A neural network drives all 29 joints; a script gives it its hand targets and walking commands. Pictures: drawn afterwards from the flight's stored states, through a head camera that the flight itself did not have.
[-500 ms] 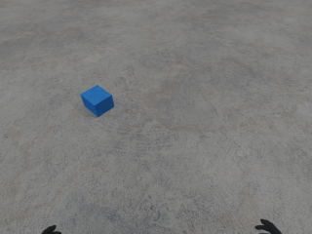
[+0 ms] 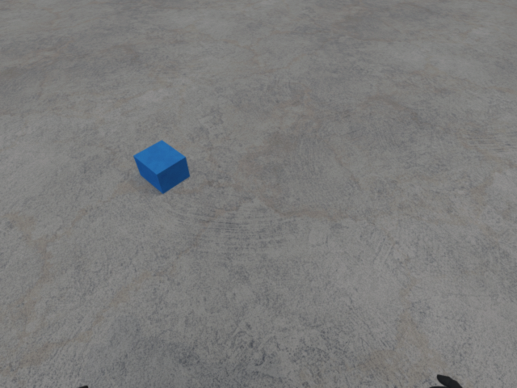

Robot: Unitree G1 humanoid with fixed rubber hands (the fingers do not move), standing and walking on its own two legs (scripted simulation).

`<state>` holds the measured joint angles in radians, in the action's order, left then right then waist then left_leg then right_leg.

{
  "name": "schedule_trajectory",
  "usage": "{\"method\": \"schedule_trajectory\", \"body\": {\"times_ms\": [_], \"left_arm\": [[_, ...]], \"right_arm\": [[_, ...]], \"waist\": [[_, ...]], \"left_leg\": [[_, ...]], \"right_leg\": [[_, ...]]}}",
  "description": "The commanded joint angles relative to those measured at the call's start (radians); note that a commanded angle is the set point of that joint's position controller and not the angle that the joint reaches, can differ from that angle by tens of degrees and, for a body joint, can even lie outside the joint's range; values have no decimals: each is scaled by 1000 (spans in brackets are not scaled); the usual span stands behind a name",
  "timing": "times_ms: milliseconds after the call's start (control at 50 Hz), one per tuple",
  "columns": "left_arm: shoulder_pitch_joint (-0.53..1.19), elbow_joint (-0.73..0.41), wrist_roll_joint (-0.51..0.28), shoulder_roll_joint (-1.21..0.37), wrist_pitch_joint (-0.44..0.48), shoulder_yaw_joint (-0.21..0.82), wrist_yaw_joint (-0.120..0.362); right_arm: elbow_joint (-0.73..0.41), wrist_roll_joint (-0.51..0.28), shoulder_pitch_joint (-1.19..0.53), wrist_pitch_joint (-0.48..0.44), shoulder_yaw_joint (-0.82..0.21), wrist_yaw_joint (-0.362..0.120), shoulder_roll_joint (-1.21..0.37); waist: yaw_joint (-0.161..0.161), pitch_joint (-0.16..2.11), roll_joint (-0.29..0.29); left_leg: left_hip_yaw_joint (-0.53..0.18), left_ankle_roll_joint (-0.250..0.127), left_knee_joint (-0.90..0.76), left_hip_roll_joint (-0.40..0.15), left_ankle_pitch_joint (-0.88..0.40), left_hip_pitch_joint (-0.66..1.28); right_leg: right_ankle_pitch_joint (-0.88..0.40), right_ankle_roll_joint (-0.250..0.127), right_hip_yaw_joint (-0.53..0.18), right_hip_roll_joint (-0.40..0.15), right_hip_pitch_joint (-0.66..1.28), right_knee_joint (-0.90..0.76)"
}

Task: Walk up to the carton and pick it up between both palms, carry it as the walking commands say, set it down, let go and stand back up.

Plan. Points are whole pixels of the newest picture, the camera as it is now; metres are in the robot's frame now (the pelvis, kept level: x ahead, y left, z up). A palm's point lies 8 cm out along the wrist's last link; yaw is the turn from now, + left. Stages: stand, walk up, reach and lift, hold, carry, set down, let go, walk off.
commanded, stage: stand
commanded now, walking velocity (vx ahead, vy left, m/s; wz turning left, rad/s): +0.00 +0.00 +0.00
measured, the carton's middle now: (162, 166) +1.35 +0.51 -0.71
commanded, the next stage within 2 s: walk up in 0.44 s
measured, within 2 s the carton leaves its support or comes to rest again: neither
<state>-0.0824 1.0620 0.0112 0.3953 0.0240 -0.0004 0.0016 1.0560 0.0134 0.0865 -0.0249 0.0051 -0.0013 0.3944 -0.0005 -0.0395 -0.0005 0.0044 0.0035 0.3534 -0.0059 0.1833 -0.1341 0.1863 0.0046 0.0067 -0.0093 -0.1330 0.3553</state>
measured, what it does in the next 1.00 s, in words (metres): steps on the spot, turning left: left foot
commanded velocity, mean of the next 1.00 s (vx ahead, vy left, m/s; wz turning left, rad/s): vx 0.00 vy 0.00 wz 0.00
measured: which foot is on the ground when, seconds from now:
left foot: down 0.00-0.66, up 0.68-0.88, down 0.90-1.00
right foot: down 0.00-0.90, up 0.92-1.00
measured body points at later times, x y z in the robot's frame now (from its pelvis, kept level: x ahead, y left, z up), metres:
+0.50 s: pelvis +0.01 +0.00 +0.00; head +0.01 +0.00 +0.45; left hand +0.11 +0.32 -0.11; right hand +0.12 -0.32 -0.11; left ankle +0.01 +0.12 -0.75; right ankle +0.01 -0.12 -0.75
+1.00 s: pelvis +0.08 +0.05 -0.03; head +0.08 +0.09 +0.42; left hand +0.12 +0.44 -0.11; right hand +0.29 -0.27 -0.07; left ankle +0.09 +0.18 -0.75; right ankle +0.06 -0.10 -0.69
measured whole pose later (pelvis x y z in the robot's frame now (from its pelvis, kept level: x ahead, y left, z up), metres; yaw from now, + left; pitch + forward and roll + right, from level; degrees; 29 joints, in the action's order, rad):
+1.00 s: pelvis +0.08 +0.05 -0.03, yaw +18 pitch -1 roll +1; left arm -0.17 0.72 0.04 0.55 0.02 -0.13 0.10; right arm 0.75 -0.01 0.30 -0.08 0.11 -0.04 0.52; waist 0.00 -0.03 0.11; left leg 0.07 -0.04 0.70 -0.01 0.29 -0.39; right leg 0.45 -0.02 0.00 -0.10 -0.40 1.14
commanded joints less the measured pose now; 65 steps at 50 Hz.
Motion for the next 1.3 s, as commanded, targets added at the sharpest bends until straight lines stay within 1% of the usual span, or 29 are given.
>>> {"method": "schedule_trajectory", "body": {"times_ms": [0,600,620,640,660,680,700,720,740,760,780,820,840,860,880,900,920,940,960,980,1000,1020,1080,1140,1200,1220,1240,1260,1280], "left_arm": [[40,-41,-1,173,9,-30,-4],[37,-38,-1,175,4,-33,-7],[14,-171,31,285,19,-137,32],[-42,-183,33,294,26,-145,45],[-111,-195,38,304,30,-163,50],[-121,-229,46,337,39,-175,52],[-66,-278,46,306,46,-164,55],[-38,-311,35,313,49,-163,59],[-13,-335,39,329,53,-171,62],[-1,-350,39,329,54,-173,63],[13,-360,45,321,48,-173,67],[2,-382,48,315,35,-172,78],[4,-395,45,310,30,-168,82],[-2,-409,43,287,25,-160,84],[-12,-429,34,256,20,-150,88],[54,-493,32,189,20,-136,91],[70,-507,23,245,13,-130,92],[53,-488,19,309,10,-145,97],[-14,-455,21,297,11,-148,102],[-63,-427,27,295,11,-151,101],[-99,-405,33,298,9,-150,105],[-112,-393,35,288,5,-149,114],[-51,-407,38,277,1,-149,128],[3,-429,37,263,10,-155,136],[-29,-427,32,248,18,-166,137],[-74,-415,31,242,21,-173,133],[-155,-391,34,252,27,-184,124],[-291,-353,43,285,36,-204,108],[-354,-368,55,394,50,-225,95]], "right_arm": [[-42,-1,-39,-9,30,5,173],[-39,-1,-37,-5,33,7,177],[-133,17,33,-8,88,-41,280],[-187,19,-44,-10,93,-62,273],[-256,15,-110,-12,94,-69,220],[-313,24,-151,-15,101,-70,187],[-320,25,-122,-20,106,-75,200],[-320,0,-36,-14,112,-91,232],[-321,-7,29,-12,119,-103,236],[-327,-9,52,-12,122,-116,228],[-327,-4,53,-11,124,-123,220],[-334,-6,102,-19,130,-124,206],[-327,-3,162,-24,141,-114,222],[-307,4,262,-31,162,-96,262],[-278,9,427,-36,187,-69,318],[-287,8,529,-47,203,-42,435],[-342,-20,396,-60,198,-31,478],[-361,-41,302,-65,180,-23,445],[-371,-33,236,-72,163,-20,413],[-374,-23,197,-77,147,-21,377],[-373,-16,187,-80,134,-21,356],[-358,-7,214,-85,126,-24,357],[-353,4,276,-98,126,-20,360],[-363,6,284,-106,137,-12,374],[-369,10,241,-103,138,-6,376],[-370,10,217,-99,137,-5,371],[-369,14,212,-93,127,-3,343],[-365,22,237,-88,110,1,285],[-388,4,249,-91,84,7,199]], "waist": [[0,55,0],[0,61,0],[-37,109,84],[-84,34,59],[-130,-21,121],[-144,-36,252],[-106,-49,134],[-66,-44,75],[-36,-10,111],[-25,-2,149],[-14,-12,147],[-6,16,137],[20,31,84],[67,67,-14],[142,122,-115],[186,72,-361],[129,102,-179],[77,51,-35],[20,11,-47],[-5,-6,-77],[-11,-3,-117],[-7,7,-157],[20,-20,-138],[26,-7,-116],[-9,10,-132],[-40,10,-117],[-79,15,-64],[-129,52,84],[-162,82,404]], "left_leg": [[-98,-33,-61,-118,-85,3],[-95,-31,-68,-122,-137,25],[-219,-121,4,-109,346,-216],[-184,-100,52,-92,399,-430],[-30,-38,192,-16,275,-659],[13,-28,473,-48,216,-714],[-42,-2,576,-121,202,-697],[-55,1,568,-146,195,-604],[-48,9,527,-165,200,-516],[-10,13,467,-150,191,-450],[37,22,417,-136,170,-388],[147,16,324,-67,107,-226],[173,7,276,-38,71,-98],[186,-10,270,19,121,42],[110,-59,241,24,231,229],[-481,-184,-47,-250,565,276],[-860,-302,-203,-413,781,176],[-780,-303,-185,-400,746,88],[-626,-277,-141,-348,626,3],[-498,-237,-120,-290,534,-93],[-397,-203,-111,-238,438,-165],[-334,-195,-108,-209,379,-191],[-317,-224,-112,-217,362,-180],[-296,-220,-88,-219,342,-182],[-268,-208,-33,-213,308,-256],[-248,-198,24,-199,306,-305],[-215,-177,136,-162,287,-373],[-152,-148,382,-92,250,-471],[-43,-95,740,58,323,-686]], "right_leg": [[-82,-35,-98,-118,3,-63],[-130,-30,-92,-123,27,-69],[330,-75,-22,-104,170,64],[488,-129,-118,-162,205,47],[601,-192,-195,-266,335,-85],[583,-268,-358,-462,262,-210],[544,-294,-340,-502,152,-227],[464,-286,-267,-494,76,-254],[440,-269,-171,-455,40,-247],[428,-243,-66,-394,13,-216],[385,-216,35,-329,-37,-155],[413,-186,118,-276,-114,-64],[444,-171,151,-257,-188,27],[369,-154,184,-214,-253,216],[264,-116,216,-169,-381,512],[435,-52,200,-19,-668,871],[349,-23,-60,-43,-744,955],[255,-15,-116,-102,-698,936],[236,-6,-99,-126,-649,880],[247,-1,-90,-137,-580,794],[226,8,-78,-129,-486,717],[198,11,-60,-114,-429,660],[149,16,-49,-101,-446,546],[110,7,-45,-98,-410,438],[120,-8,-15,-74,-257,351],[111,-16,4,-56,-166,295],[116,-22,23,-23,-40,235],[221,-38,-18,-11,128,172],[656,-128,-553,-327,188,-107]]}}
